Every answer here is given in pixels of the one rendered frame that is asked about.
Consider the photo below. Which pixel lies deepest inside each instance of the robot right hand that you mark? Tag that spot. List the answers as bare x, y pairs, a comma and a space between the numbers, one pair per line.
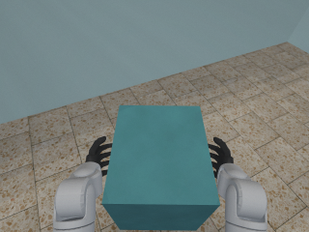
224, 154

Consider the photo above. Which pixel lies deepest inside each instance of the robot left hand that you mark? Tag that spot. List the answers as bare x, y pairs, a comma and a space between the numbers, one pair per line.
96, 156

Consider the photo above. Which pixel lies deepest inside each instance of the carton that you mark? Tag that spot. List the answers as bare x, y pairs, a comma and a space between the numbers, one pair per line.
160, 175

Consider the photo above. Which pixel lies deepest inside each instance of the robot right forearm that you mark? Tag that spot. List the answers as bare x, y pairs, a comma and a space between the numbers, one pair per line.
245, 200

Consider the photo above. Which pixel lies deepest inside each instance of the robot left forearm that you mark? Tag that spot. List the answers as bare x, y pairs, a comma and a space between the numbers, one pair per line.
75, 199

